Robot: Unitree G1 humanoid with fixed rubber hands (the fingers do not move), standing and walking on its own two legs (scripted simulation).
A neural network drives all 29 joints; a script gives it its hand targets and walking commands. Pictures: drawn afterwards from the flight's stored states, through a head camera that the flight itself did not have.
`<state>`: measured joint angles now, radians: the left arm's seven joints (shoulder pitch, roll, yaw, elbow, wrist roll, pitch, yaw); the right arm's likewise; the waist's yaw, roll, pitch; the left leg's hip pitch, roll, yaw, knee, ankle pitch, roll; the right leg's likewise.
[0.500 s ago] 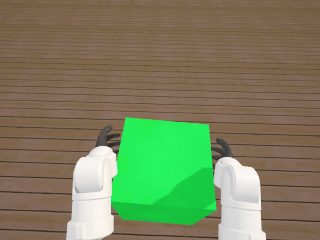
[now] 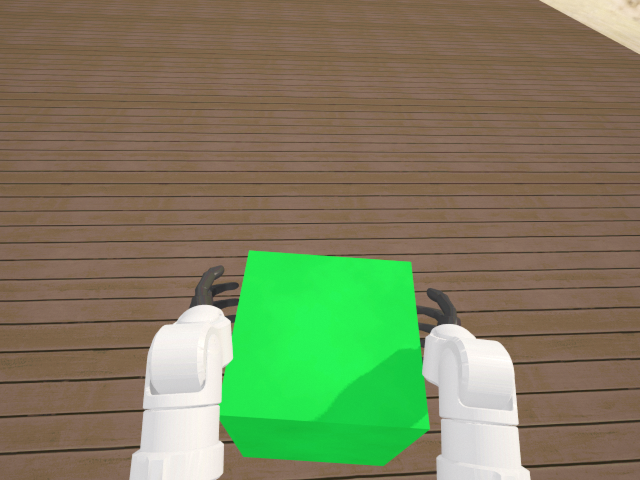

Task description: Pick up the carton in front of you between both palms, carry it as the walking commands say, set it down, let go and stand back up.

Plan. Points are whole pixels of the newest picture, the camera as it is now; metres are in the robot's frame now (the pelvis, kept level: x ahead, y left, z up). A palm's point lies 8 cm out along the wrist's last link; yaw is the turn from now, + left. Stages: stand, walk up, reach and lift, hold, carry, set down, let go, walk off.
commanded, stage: carry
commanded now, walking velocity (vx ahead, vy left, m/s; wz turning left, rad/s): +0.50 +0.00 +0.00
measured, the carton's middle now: (321, 366) +0.31 +0.00 -0.02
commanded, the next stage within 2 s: none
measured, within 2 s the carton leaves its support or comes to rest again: neither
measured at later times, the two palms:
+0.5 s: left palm (250, 168) +0.61 +0.12 +0.10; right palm (410, 181) +0.61 -0.16 +0.08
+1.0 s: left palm (261, 92) +0.94 +0.14 +0.09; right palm (380, 103) +0.93 -0.14 +0.08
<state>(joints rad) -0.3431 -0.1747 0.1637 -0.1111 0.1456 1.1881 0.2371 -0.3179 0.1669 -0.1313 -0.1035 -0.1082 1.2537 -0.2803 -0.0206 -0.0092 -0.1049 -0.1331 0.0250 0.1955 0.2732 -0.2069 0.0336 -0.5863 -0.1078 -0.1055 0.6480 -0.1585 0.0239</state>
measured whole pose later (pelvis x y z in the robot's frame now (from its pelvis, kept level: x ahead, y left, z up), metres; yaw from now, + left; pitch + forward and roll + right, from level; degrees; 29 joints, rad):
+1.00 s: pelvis +0.64 +0.00 -0.01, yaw +0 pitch +4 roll +0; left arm -0.34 -0.17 0.15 -0.20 0.13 1.18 0.25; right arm -0.33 0.17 -0.12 -0.18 -0.12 1.24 -0.26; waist -0.01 -0.01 -0.06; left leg 0.00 0.04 0.21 0.26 -0.32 0.00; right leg -0.55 -0.08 -0.16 0.51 -0.04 0.01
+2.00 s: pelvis +0.88 +0.00 -0.02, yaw +1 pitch +3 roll +0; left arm -0.22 -0.14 0.17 0.17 0.25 0.76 0.04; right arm -0.21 0.14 -0.13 0.17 -0.24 0.83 -0.07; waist -0.01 -0.01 -0.12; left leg -0.31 0.07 0.18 0.57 -0.30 0.01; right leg -0.21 -0.08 -0.18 0.56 -0.38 0.01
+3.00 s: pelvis +0.82 -0.01 -0.02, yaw +1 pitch +2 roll +0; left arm -0.24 -0.15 0.20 0.21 0.26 0.72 0.03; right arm -0.22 0.14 -0.16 0.21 -0.25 0.77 -0.05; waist 0.00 0.00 -0.11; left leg -0.35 0.09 0.16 0.51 -0.18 0.00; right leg -0.27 -0.05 -0.19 0.53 -0.29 -0.02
